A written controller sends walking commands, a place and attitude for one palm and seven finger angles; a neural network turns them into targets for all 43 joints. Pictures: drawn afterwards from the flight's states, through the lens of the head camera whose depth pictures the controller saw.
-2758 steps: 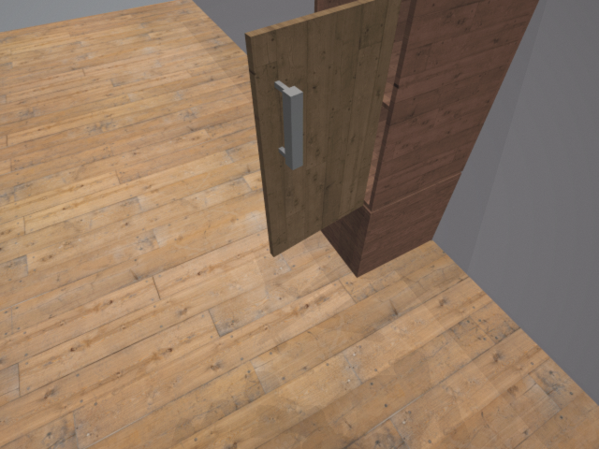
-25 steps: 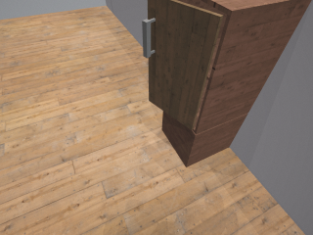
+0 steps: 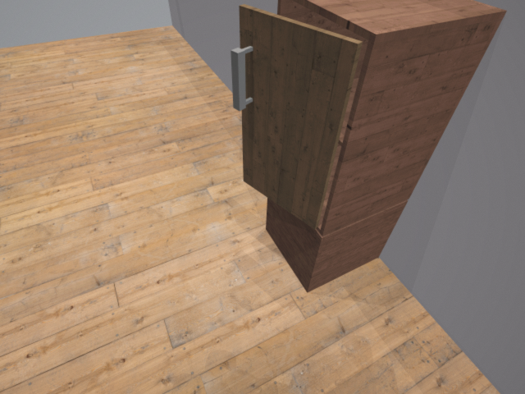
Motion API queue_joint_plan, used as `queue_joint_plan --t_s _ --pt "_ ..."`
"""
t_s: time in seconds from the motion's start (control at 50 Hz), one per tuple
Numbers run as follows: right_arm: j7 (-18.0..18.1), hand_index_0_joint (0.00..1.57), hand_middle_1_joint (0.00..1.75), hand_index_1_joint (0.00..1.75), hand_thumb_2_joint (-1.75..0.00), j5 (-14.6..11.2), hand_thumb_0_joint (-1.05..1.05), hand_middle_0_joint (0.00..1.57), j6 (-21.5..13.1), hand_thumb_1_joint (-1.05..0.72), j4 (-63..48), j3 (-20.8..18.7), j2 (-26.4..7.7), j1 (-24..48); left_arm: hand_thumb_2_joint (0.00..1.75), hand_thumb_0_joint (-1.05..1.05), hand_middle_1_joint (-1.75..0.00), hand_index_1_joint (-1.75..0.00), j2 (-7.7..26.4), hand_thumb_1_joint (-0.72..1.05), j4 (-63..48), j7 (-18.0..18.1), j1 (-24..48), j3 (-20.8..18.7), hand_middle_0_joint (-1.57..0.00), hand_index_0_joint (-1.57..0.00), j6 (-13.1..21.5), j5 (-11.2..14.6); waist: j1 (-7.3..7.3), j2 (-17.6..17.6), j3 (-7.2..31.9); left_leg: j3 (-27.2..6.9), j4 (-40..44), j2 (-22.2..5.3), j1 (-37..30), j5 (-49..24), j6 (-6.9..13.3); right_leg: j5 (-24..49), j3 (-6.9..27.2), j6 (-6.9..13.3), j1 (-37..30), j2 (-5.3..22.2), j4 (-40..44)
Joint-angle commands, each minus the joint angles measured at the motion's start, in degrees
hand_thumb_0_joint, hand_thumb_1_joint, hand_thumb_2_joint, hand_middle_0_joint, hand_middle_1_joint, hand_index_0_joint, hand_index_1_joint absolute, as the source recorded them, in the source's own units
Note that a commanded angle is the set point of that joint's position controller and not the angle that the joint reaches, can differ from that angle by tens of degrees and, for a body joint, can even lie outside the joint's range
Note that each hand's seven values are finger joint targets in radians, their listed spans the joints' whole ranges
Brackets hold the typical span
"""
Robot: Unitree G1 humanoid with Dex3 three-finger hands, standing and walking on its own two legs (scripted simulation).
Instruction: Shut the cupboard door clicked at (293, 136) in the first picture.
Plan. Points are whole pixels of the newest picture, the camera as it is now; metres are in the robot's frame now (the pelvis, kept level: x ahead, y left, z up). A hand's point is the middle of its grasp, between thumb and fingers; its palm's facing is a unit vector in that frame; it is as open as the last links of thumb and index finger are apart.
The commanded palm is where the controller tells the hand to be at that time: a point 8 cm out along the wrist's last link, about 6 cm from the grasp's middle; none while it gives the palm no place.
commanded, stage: look to check the result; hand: left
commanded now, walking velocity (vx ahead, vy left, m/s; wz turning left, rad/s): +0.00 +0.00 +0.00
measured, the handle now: (244, 78) +0.87 +0.09 +0.08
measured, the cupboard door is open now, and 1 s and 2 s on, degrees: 20 20 20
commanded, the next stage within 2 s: walk to a spot facing it in 0.56 s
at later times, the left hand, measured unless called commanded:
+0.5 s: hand out of the picture -0.02 +0.17 -0.18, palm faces +0.03 -0.98 -0.20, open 7.4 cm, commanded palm none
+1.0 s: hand out of the picture +0.02 +0.20 -0.20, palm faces +0.18 -0.96 -0.22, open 7.4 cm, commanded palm none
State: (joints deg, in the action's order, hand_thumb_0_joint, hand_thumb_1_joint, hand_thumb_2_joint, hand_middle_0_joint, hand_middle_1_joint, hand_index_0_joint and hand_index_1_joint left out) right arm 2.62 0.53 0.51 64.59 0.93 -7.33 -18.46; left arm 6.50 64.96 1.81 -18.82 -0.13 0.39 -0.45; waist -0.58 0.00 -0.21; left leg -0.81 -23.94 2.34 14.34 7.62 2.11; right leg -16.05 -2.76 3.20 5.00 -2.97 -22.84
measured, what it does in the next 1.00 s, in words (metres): stands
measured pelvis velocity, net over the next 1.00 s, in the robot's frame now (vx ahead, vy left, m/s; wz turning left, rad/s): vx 0.02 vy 0.01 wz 0.17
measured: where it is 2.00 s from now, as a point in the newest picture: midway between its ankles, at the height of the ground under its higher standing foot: outside the picture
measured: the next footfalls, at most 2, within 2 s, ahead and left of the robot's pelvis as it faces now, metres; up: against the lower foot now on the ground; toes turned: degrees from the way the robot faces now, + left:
right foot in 1.38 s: +0.10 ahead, -0.14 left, +0.00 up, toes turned +24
left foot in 1.64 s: +0.00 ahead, +0.12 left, +0.00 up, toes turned +40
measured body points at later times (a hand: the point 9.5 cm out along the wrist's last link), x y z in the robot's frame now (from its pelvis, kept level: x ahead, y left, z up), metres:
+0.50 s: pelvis +0.01 +0.00 +0.00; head +0.01 +0.00 +0.45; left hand -0.02 +0.22 -0.16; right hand +0.01 -0.23 -0.16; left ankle +0.06 +0.09 -0.74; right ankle -0.04 -0.08 -0.74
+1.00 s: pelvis +0.02 +0.01 -0.02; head +0.04 +0.03 +0.43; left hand +0.02 +0.25 -0.18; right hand +0.05 -0.23 -0.17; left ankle +0.04 +0.11 -0.73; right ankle -0.04 -0.08 -0.74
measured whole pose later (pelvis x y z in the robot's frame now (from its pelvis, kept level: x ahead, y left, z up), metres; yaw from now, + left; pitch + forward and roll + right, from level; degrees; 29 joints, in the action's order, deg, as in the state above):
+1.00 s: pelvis +0.02 +0.01 -0.02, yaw +10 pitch -2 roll -1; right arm 0.8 0.7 4.0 60.2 -1.6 -9.0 -16.1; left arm 11.7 58.9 1.9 -13.7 -3.1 -1.3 -1.4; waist -1.7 1.7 -5.6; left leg 3.2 -44.4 -1.0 21.0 23.2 -0.4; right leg -25.2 -11.5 2.8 5.7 0.6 -33.4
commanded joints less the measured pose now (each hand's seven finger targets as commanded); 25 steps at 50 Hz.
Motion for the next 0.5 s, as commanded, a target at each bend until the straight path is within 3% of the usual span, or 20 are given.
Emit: queue_joint_plan --t_s 0.0,0.04,0.2,0.36,0.48 --pt "0.2 0.2 0.3 0.3 -0.9 0.29 0.0 0.2 -0.63 -0.9 -1.15 -1.09 -5.59 -3.63 0.9 0.0 -0.3 -0.3 6.2 0.9 0.02 0.59 -5.62 -1.08 -0.2 -0.2 0.28 0.11 0.21 -0.98 -6.41 -6.89 3.89 -6.45 -0.88 -1.04 0.52 0.74 7.34 0.74 6.76 8.54 6.9" --pt "0.21 0.2 0.3 0.3 -0.9 0.2 0.0 0.2 -0.71 -0.9 -1.18 -1.15 -5.96 -3.57 0.9 0.0 -0.3 -0.3 6.62 0.9 -0.12 0.64 -5.44 -1.12 -0.2 -0.2 0.36 0.13 0.25 -0.74 -5.14 -6.75 3.33 -6.65 -1.41 -2.63 0.56 2.19 7.3 0.65 5.65 8.56 6.78" --pt "0.16 0.2 0.3 0.3 -0.9 0.13 0.0 0.2 -0.42 -0.9 -0.89 -1.27 -6.95 -2.88 0.9 0.0 -0.3 -0.3 7.66 0.9 -0.09 0.61 -4.83 -1.07 -0.2 -0.2 0.44 0.18 0.02 0.25 -6.13 -6.1 2.73 -6.62 -2.38 -2.28 0.45 1.75 7.62 0.47 6.48 8.8 7.83" --pt "0.22 0.2 0.3 0.3 -0.9 0.03 0.0 0.2 -0.73 -0.9 -1.09 -1.43 -8.38 -1.35 0.9 0.0 -0.3 -0.3 8.85 0.9 -0.05 0.64 -4.41 -1.18 -0.2 -0.2 0.65 0.12 0.2 0.57 -4.08 -5.84 2.24 -7.05 -3.72 -5.4 0.67 7.0 7.25 -0.11 4.1 8.97 7.38" --pt "0.19 0.2 0.3 0.3 -0.9 0.06 0.0 0.2 -0.6 -0.9 -1.2 -1.48 -9.27 0.1 0.9 0.0 -0.3 -0.3 9.48 0.9 -0.06 0.48 -3.07 -1.16 -0.2 -0.2 0.44 0.09 0.13 -0.68 -6.22 -6.62 3.66 -7.28 -3.51 -3.44 0.58 3.59 7.48 0.2 5.19 8.61 7.97"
